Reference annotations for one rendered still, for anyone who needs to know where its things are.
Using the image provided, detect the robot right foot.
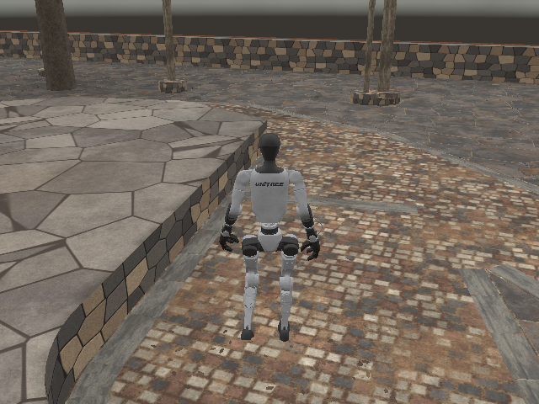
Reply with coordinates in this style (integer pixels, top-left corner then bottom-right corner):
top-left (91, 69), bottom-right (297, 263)
top-left (278, 321), bottom-right (290, 342)

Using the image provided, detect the right robot upper arm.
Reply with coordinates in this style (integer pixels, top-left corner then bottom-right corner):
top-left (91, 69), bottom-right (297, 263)
top-left (287, 169), bottom-right (309, 217)

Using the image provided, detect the robot left forearm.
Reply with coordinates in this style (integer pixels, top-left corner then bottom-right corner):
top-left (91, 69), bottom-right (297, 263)
top-left (221, 203), bottom-right (237, 237)

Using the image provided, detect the left robot upper arm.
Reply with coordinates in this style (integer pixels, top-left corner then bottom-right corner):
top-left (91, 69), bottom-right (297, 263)
top-left (229, 169), bottom-right (252, 216)

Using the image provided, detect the right robot shin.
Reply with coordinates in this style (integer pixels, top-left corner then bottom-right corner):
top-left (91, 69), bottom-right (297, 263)
top-left (280, 277), bottom-right (293, 330)

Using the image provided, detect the robot right forearm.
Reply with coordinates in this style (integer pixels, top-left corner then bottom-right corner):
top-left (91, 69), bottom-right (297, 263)
top-left (301, 204), bottom-right (318, 242)

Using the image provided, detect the left robot hand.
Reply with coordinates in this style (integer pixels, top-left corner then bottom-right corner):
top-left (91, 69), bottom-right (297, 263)
top-left (219, 234), bottom-right (239, 252)

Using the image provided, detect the right robot hand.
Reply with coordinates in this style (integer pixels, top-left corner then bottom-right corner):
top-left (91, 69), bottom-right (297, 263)
top-left (301, 239), bottom-right (320, 261)

